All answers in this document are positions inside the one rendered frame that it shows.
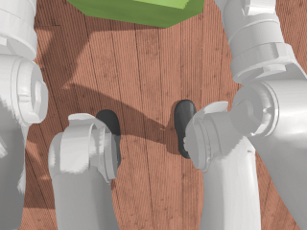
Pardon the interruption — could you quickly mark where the right robot upper arm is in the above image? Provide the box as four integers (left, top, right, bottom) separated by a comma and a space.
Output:
229, 79, 307, 230

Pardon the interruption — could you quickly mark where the robot left thigh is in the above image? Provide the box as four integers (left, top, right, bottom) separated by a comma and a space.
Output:
52, 124, 120, 230

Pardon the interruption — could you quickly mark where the carton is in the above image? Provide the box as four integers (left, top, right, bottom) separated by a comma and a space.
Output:
67, 0, 204, 29

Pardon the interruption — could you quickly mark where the robot right shin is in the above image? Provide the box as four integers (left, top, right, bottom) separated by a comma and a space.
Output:
183, 101, 256, 161

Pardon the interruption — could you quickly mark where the left robot forearm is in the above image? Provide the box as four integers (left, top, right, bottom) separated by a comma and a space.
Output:
0, 0, 37, 61

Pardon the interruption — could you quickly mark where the left robot upper arm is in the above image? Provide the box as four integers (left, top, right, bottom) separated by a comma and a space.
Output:
0, 54, 49, 230

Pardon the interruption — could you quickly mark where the right robot forearm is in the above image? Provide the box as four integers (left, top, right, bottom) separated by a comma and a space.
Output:
214, 0, 307, 85

